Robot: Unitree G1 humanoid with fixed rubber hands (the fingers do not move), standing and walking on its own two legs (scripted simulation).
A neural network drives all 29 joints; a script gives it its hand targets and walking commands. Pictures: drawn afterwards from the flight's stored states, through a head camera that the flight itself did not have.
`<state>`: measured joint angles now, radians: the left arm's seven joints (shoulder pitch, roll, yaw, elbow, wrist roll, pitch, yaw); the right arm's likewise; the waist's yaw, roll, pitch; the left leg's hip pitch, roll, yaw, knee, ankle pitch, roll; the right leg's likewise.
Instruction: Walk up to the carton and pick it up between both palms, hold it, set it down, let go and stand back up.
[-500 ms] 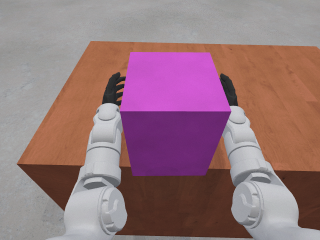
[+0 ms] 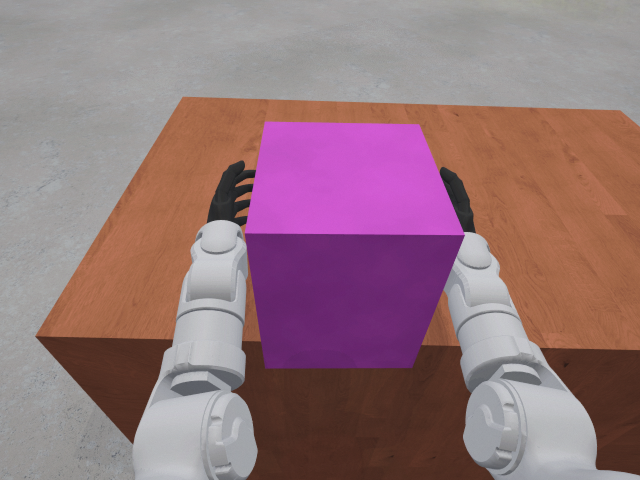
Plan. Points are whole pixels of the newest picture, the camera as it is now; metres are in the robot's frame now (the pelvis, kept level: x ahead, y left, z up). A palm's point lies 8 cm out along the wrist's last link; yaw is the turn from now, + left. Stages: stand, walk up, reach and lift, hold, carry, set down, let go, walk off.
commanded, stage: reach and lift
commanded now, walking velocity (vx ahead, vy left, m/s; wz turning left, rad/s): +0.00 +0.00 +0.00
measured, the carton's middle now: (340, 248) +0.40 -0.04 +0.11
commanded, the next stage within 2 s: none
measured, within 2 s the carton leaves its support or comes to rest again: leaves its support in 0.22 s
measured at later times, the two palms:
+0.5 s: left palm (213, 209) +0.40 +0.11 +0.19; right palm (459, 222) +0.38 -0.18 +0.17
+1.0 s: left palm (186, 203) +0.38 +0.13 +0.22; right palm (450, 209) +0.37 -0.16 +0.20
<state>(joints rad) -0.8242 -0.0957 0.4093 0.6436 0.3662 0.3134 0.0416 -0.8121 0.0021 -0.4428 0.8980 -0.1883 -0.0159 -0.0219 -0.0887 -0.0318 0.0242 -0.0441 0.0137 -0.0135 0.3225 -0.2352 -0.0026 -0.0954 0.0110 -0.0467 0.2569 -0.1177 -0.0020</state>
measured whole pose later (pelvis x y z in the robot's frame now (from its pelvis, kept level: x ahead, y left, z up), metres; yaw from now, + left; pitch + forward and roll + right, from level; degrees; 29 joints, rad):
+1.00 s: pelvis -0.02 +0.00 +0.00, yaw +3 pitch -8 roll -1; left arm -0.85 -0.03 0.31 0.45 0.35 0.52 0.02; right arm -0.85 -0.03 -0.23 0.87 0.04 0.03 -0.12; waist -0.11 -0.07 0.05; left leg 0.01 0.01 -0.03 0.35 -0.22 0.00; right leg 0.00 0.00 -0.11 0.24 -0.10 0.00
